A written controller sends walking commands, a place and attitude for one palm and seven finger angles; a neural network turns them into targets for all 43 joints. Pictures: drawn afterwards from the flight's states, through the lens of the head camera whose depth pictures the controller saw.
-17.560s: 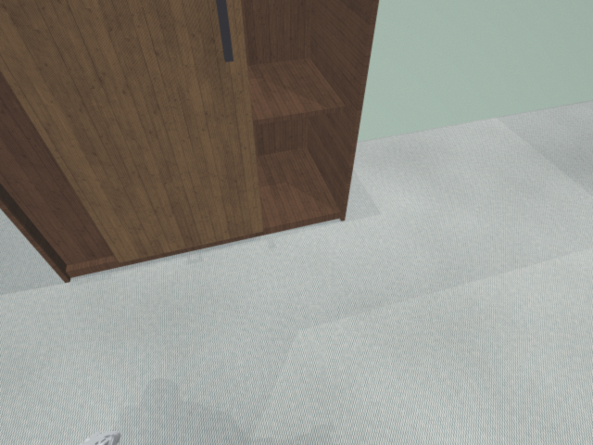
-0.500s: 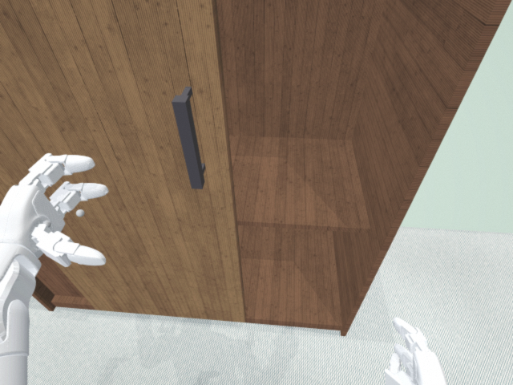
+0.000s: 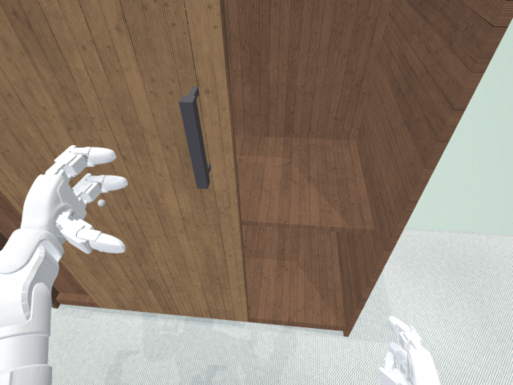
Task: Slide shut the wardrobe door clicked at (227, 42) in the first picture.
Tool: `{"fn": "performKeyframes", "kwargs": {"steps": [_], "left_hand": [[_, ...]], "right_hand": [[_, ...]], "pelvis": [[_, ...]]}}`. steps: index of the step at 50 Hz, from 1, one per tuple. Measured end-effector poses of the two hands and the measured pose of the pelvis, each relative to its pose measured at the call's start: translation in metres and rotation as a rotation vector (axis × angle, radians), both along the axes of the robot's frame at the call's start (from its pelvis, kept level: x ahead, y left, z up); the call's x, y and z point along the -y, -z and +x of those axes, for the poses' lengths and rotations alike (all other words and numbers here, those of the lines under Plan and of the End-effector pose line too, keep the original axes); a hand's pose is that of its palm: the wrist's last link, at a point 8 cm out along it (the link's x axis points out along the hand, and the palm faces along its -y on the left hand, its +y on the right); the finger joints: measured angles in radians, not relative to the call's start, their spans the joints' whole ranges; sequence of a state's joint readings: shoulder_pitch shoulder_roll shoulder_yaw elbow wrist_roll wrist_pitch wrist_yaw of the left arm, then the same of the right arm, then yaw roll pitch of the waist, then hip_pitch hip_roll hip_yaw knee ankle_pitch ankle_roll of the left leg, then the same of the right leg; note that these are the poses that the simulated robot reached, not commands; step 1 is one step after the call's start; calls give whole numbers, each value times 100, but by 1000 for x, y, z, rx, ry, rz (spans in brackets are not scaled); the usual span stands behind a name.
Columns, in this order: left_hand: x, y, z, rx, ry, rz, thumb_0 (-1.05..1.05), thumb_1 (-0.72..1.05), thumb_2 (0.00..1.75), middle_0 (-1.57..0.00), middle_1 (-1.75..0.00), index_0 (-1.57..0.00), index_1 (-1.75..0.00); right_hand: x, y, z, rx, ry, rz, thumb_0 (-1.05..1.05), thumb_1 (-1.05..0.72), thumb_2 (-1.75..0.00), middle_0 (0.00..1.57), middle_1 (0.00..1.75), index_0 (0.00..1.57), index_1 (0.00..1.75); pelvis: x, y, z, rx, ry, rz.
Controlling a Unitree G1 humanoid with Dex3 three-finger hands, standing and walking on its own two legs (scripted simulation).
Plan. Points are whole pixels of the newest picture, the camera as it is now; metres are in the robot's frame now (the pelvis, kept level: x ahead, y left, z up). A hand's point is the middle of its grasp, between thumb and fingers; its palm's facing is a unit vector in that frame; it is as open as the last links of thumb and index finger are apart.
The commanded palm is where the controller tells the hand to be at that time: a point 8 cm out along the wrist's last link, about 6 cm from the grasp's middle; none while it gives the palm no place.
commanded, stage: move the hooked fingers beside the handle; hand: left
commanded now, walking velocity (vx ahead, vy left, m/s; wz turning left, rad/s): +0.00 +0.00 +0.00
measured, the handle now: (199, 140) +0.48 +0.17 +0.15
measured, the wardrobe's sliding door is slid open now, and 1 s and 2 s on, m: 0.37 0.37 0.37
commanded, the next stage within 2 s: none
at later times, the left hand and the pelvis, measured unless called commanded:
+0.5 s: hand (124, 183) +0.34 +0.24 +0.16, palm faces +0.09 -1.00 -0.01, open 14.0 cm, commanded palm +0.31 +0.29 +0.16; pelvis +0.01 +0.00 +0.00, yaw -1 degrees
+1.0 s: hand (140, 164) +0.40 +0.24 +0.15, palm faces +0.07 -1.00 +0.01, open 14.0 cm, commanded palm +0.37 +0.29 +0.16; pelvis +0.01 +0.00 +0.00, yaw -1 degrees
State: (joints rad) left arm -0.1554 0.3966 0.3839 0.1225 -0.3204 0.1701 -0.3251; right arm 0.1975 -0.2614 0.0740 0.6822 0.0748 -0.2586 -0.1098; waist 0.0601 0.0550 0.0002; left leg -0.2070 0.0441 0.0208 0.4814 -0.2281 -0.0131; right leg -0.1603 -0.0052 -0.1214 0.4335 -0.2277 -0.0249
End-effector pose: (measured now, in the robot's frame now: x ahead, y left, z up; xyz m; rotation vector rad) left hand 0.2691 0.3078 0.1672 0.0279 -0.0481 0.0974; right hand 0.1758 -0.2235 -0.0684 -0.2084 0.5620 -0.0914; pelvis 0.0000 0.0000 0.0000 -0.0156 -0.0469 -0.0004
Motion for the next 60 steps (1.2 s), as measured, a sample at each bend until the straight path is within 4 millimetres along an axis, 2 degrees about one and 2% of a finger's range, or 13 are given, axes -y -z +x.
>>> {"fn": "performKeyframes", "kwargs": {"steps": [7,18,23,29,39,52,60], "left_hand": [[8,-2,14,3,8,-1,-1,-50,30,-30,-120,-30,-120],[2,3,28,-21,-19,-16,-1,-50,30,-30,-120,-30,-120],[9,3,39,-13,6,-15,-1,-50,30,-30,-120,-30,-120],[16,4,52,-19,16,-21,-1,-50,30,-30,-120,-30,-120],[6,10,67,-47,-10,-35,-1,-50,30,-30,-120,-30,-120],[13,13,108,-56,26,-39,-1,-50,30,-30,-120,-30,-120],[18,14,124,-59,31,-37,-1,-50,30,-30,-120,-30,-120]], "right_hand": [[6,1,-4,-12,25,3,2,-90,-90,20,30,20,30],[23,9,-14,-66,63,-20,2,-90,-90,20,30,20,30],[27,11,-19,-82,75,-27,2,-90,-90,20,30,20,30],[27,12,-24,-91,93,-18,2,-90,-90,20,30,20,30],[28,17,-36,-140,112,-27,1,-90,-90,20,30,20,30],[29,23,-61,-227,159,-45,1,-90,-90,20,30,20,30],[25,28,-75,-282,182,-39,1,-90,-90,20,30,20,30]], "pelvis": [[2,0,4,-8,11,3],[5,1,6,-22,13,3],[5,1,6,-30,12,2],[4,2,7,-39,22,4],[2,3,6,-53,21,0],[-6,3,7,-87,26,-4],[-11,2,13,-102,32,-4]]}}
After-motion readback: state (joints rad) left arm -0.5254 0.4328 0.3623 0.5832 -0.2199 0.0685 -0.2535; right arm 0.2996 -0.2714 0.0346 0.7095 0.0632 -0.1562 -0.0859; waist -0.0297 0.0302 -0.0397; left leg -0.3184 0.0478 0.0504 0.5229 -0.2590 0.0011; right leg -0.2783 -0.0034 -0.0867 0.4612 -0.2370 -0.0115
